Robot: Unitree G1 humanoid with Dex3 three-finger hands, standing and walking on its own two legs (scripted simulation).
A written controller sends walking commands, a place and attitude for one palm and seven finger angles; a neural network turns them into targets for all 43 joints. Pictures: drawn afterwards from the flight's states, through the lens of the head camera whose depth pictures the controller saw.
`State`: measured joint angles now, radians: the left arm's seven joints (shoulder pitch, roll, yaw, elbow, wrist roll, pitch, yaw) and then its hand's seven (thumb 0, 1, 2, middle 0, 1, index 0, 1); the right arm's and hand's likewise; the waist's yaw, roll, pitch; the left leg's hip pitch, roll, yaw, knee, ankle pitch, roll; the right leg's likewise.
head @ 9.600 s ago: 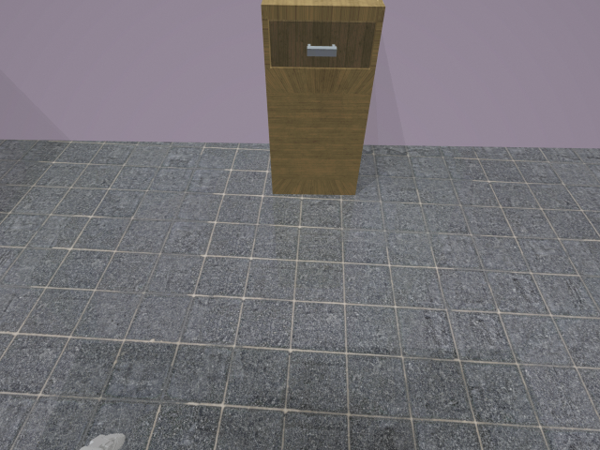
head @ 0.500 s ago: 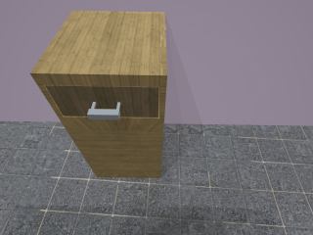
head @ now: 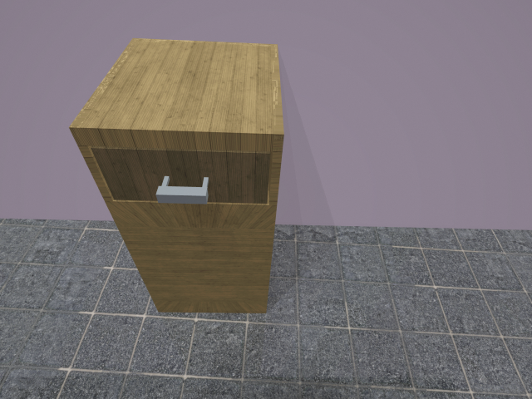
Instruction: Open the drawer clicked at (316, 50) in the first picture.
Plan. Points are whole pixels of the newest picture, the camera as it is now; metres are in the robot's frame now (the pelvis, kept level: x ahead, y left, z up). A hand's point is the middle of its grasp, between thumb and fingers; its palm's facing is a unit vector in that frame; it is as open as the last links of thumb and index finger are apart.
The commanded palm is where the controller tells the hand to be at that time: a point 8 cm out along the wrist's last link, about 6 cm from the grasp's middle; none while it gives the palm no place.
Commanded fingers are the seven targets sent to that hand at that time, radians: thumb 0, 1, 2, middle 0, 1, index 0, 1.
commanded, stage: come to a stop and stand still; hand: left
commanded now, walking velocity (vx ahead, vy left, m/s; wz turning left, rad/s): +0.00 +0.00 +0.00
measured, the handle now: (184, 187) +0.53 +0.22 -0.04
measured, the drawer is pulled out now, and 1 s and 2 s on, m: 0.00 0.00 0.00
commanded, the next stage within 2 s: look again from close up in 0.14 s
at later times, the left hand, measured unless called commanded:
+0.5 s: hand out of the picture -0.02 +0.16 -0.17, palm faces +0.02 -0.98 -0.21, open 7.4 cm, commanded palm none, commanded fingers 0.00 0.90 0.90 -0.20 -0.30 -0.20 -0.30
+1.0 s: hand (154, 385) +0.16 +0.18 -0.08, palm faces -0.04 -0.78 -0.63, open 7.4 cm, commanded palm +0.12 +0.20 -0.05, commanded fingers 0.00 0.69 0.81 -0.22 -0.44 -0.22 -0.44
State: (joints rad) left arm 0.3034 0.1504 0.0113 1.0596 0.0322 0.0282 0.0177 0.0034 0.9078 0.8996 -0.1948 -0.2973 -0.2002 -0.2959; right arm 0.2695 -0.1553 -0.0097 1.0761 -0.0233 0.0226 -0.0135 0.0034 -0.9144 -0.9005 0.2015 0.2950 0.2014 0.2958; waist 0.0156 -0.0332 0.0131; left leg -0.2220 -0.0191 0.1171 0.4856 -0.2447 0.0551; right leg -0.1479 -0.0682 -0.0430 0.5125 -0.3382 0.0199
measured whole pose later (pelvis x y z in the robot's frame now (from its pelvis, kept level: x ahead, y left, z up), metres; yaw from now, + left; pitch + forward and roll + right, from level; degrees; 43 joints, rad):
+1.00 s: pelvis +0.02 -0.03 -0.01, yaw +1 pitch +3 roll +3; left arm 0.42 0.27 -0.06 0.22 0.28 0.08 0.22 0.03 0.89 0.88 -0.21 -0.33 -0.21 -0.32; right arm 0.30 -0.22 -0.02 0.88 0.01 -0.22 -0.08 0.01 -0.92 -0.90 0.20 0.30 0.20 0.30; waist 0.00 0.02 -0.03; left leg -0.32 -0.01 0.10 0.53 -0.27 0.01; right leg -0.27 -0.06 -0.03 0.62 -0.42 -0.02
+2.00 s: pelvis +0.00 -0.02 -0.02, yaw -4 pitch +6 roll +0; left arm 0.12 0.38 -0.04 0.07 0.95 0.18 0.34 0.00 -0.26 0.40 -0.30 -1.04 -0.30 -1.04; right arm 0.14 -0.26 -0.07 0.64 -0.01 0.06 -0.03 0.01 -0.91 -0.90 0.20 0.29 0.20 0.30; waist 0.05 0.06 -0.10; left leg -0.50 -0.03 -0.03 0.73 -0.35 0.00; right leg -0.43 0.00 0.04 0.75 -0.43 0.01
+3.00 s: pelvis +0.00 -0.04 +0.00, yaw -3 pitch +3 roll +1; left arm -0.12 0.45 -0.09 0.20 0.94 0.12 0.09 0.00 -0.49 0.30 -0.31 -1.20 -0.32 -1.20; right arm 0.12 -0.25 0.00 0.65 0.01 0.09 -0.06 0.01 -0.91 -0.90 0.20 0.30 0.20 0.30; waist 0.06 0.07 -0.04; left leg -0.31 -0.02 -0.06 0.53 -0.26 -0.01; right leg -0.26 0.01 0.02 0.56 -0.35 -0.02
